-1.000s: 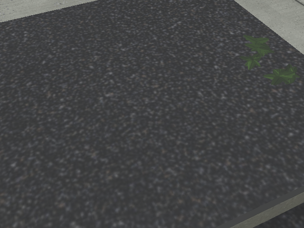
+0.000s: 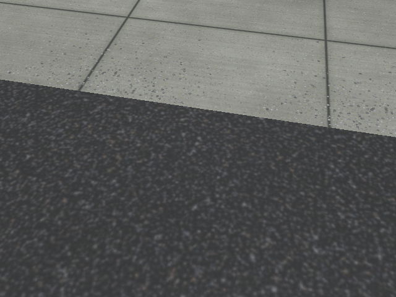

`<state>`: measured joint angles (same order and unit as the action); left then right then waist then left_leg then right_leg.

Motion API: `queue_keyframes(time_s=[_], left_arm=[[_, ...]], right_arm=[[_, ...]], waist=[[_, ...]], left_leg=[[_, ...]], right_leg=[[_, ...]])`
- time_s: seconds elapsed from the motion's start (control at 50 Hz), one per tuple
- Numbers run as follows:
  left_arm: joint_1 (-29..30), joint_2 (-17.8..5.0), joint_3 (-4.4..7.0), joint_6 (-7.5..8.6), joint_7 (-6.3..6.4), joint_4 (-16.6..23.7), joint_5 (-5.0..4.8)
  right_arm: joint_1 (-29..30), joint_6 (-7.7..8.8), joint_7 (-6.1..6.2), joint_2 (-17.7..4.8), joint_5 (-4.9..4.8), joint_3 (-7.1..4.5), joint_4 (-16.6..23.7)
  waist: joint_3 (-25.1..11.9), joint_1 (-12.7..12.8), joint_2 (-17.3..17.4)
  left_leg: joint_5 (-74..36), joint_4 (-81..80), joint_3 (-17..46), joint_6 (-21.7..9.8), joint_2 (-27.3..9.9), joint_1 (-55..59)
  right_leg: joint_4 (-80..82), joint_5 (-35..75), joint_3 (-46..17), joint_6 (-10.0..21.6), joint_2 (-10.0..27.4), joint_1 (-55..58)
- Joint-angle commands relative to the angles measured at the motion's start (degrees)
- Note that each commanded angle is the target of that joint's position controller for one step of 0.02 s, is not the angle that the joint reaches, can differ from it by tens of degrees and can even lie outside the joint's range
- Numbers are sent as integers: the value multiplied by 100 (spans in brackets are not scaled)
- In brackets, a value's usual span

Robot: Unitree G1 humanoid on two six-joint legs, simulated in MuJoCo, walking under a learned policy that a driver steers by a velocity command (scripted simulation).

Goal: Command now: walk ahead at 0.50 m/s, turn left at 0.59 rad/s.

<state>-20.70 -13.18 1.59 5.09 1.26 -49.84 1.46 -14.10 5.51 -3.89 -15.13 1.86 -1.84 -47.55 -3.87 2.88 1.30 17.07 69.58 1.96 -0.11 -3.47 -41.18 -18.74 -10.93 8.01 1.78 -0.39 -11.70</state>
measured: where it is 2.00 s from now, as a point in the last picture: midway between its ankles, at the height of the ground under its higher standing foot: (177, 202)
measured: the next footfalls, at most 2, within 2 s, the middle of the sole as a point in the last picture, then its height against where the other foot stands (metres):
left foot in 0.28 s outside the picture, level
right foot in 0.76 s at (218, 266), level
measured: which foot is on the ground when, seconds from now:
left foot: up 0.00-0.26, down 0.28-0.78, up 0.80-1.00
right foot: down 0.00-0.28, up 0.30-0.74, down 0.76-1.00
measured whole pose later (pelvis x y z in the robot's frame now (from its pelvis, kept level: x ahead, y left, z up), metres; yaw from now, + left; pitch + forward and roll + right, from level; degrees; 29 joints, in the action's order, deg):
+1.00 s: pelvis +0.57 +0.07 +0.00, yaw +14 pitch +3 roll +0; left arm -19.0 -13.3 2.8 5.0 -1.0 -48.5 0.2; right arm -10.7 3.7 0.7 -15.6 -0.2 -4.1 -42.5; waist -1.0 2.6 2.3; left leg 11.4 58.9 2.1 -0.8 -5.7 -37.9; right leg -20.0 -10.1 2.1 3.4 -2.3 -12.8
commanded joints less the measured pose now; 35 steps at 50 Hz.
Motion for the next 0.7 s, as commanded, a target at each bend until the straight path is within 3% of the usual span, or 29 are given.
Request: queue_keyframes(time_s=[0.02, 0.06, 0.08, 0.14, 0.18, 0.22, 0.24, 0.26, 0.28, 0.3, 0.32, 0.34, 0.36, 0.38, 0.4, 0.42, 0.46, 0.52, 0.56, 0.64, 0.7], left_arm=[[528, -937, 265, 242, -25, 319, -153], [542, -831, 250, 215, -24, 282, -116], [484, -833, 262, 205, -8, 276, -112], [129, -986, 336, 150, 19, 156, -162], [-77, -1099, 400, 43, 11, 84, -220], [-97, -1271, 465, -60, 28, 101, -237], [-71, -1382, 503, -116, 64, 134, -259], [2, -1395, 504, -167, 91, 159, -271], [-41, -1263, 445, -134, 117, 255, -196], [-613, -442, 155, 20, 5, 588, 27], [-249, -763, 177, 272, -97, 588, -191], [402, -937, 259, 351, -129, 765, -450], [666, -871, 211, 376, -85, 868, -404], [762, -871, 229, 338, -33, 818, -239], [653, -891, 275, 254, -25, 820, -179], [523, -837, 284, 156, -38, 819, -181], [542, -637, 244, 26, -37, 856, -163], [1060, -448, 153, -8, -49, 967, -90], [1411, -376, 108, 23, -107, 977, -127], [2039, -530, 132, 50, -207, 1124, -237], [2034, -682, 195, 95, -292, 1179, -218]], right_arm=[[492, -117, 311, -27, -677, 34, 754], [574, -174, 310, -48, -471, 20, 914], [803, -194, 285, -65, -436, -1, 1007], [1481, -238, 149, -43, -421, -24, 1253], [1756, -263, 78, -68, -408, -58, 1407], [1722, -284, 45, -264, -361, -171, 1526], [1377, -301, 42, -409, -333, -255, 1496], [533, -308, 64, -631, -309, -403, 1275], [-497, -343, 179, -1069, -290, -609, 1022], [-664, -325, 248, -1758, -313, -705, 950], [-1224, -321, 286, -1432, -295, -607, 963], [-1088, -292, 300, -1171, -225, -546, 852], [-608, -259, 311, -954, -290, -490, 907], [-95, -228, 308, -740, -281, -419, 983], [186, -185, 305, -553, -212, -355, 1021], [297, -152, 301, -502, -166, -339, 1029], [290, -75, 314, -584, -195, -357, 939], [115, -46, 399, -738, -217, -410, 798], [-16, -63, 416, -780, -246, -426, 731], [-491, -94, 382, -891, -328, -459, 496], [-573, -145, 394, -942, -317, -484, 387]], waist=[[495, -339, -200], [570, -405, -469], [599, -322, -474], [708, -46, -333], [741, 57, -315], [547, -81, -557], [336, -299, -713], [-65, -764, -651], [-596, -1194, -369], [-1228, -640, 1173], [-2293, -1012, 842], [-1580, -1099, 633], [-959, -873, 304], [-543, -604, 1], [-391, -329, 49], [-315, -169, 117], [-91, -55, 124], [154, -186, 56], [242, -364, 102], [432, -674, 218], [471, -577, 347]], left_leg=[[-1027, -393, 347, 9, -407, -521], [-1672, -1298, 179, -60, -384, -148], [-1942, -1729, 47, -97, -332, 50], [-2189, -2670, -171, -264, -276, 106], [-1774, -3063, -363, -400, -145, 38], [-1013, -3235, -725, -591, 244, 496], [-711, -3308, -894, -695, 490, 1015], [-940, -3751, -934, -867, 743, 2210], [-1375, -3735, -212, -1122, 458, 4130], [-1299, -3836, 2864, -2180, -1267, 6591], [-787, -4847, 4481, -2507, -1778, 6885], [-984, -4927, 3526, -2167, -1534, 6442], [-1322, -4922, 2744, -1927, -1317, 5453], [-1845, -5021, 2206, -1783, -1158, 4400], [-2149, -5194, 1854, -1735, -1014, 3606], [-2071, -5391, 1714, -1742, -945, 3160], [-2140, -5690, 1356, -1767, -890, 2646], [-2212, -5831, 732, -1590, -638, 2409], [-1960, -5824, 436, -1422, -489, 2383], [-1227, -5623, 623, -1286, -726, 2951], [-1377, -5199, 840, -1102, -962, 3448]], right_leg=[[1247, 985, -793, 873, 1535, -181], [1255, 1196, -266, 728, 1329, -342], [1254, 1286, -78, 663, 1270, -322], [1134, 1344, 138, 552, 1439, 467], [803, 2003, 231, 471, 1596, 1177], [87, 3935, 378, 345, 1657, 1625], [-550, 4905, 454, 277, 1648, 1706], [-1615, 5214, 556, 152, 1508, 1400], [-3112, 4061, 538, -51, 1313, 74], [-5464, -1418, 324, -427, 335, -2831], [-6422, -2253, -1024, -411, 16, -3350], [-6537, -1743, -1178, -328, 309, -3886], [-6098, -1238, -1111, -262, 587, -3858], [-5659, -989, -1079, -268, 795, -3449], [-5397, -890, -1146, -259, 934, -2901], [-5213, -866, -1162, -272, 967, -2588], [-4681, -704, -1096, -345, 988, -2490], [-3452, 449, -1030, -394, 954, -2463], [-2517, 1232, -927, -371, 778, -2173], [-1625, 1453, -910, -273, 558, -2128], [-1232, 836, -861, -10, 432, -1968]])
